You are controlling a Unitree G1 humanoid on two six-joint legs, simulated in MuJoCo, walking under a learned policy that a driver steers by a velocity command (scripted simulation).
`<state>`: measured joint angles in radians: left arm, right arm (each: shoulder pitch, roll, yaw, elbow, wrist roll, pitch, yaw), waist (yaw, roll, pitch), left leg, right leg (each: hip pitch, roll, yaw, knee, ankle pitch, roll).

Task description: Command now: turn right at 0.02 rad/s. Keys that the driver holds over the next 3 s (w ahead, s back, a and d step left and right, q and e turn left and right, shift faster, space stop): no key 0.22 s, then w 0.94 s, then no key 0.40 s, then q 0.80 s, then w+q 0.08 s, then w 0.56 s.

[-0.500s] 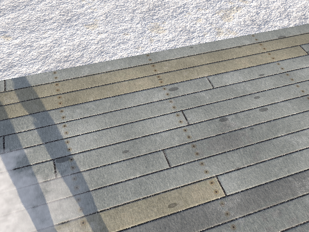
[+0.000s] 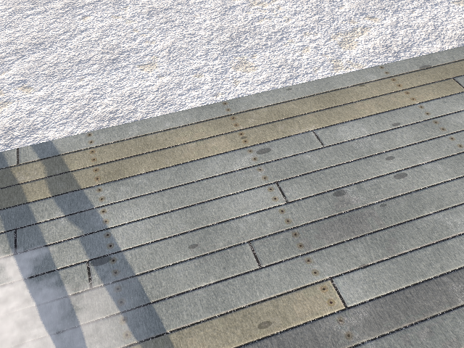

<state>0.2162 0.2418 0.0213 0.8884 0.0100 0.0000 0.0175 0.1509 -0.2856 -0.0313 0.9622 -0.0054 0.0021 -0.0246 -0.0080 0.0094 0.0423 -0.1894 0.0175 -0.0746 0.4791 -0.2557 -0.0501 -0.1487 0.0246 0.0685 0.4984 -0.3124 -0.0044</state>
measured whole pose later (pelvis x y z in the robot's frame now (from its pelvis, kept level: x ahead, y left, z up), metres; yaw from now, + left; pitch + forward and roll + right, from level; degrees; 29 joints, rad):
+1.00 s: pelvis +0.29 +0.00 -0.01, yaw +1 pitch +1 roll +0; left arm 0.03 0.26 0.04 0.81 -0.02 -0.09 -0.03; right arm 0.41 -0.26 -0.02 1.04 0.02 -0.08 0.00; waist -0.04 0.01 0.06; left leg -0.15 0.00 -0.06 1.04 -0.46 0.04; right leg -0.43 0.03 -0.06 0.57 -0.15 -0.06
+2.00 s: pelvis +0.59 +0.02 +0.01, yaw +11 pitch +1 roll +1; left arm 0.16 0.26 0.06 0.91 0.01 -0.01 0.07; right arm 0.15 -0.32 -0.10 0.84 0.02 0.04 -0.03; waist 0.01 0.03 0.04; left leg -0.54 -0.03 -0.03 1.02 -0.38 -0.07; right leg -0.21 -0.05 -0.09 0.42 -0.23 -0.01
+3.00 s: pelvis +0.74 +0.12 +0.01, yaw +33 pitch +2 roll +0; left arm 0.42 0.25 0.05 0.91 -0.01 -0.08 0.00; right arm 0.12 -0.28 -0.06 0.72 0.02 -0.07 0.02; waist 0.09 0.04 0.01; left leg -0.63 0.07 -0.02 0.66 -0.03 -0.01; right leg 0.03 0.00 -0.01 0.22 -0.28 -0.01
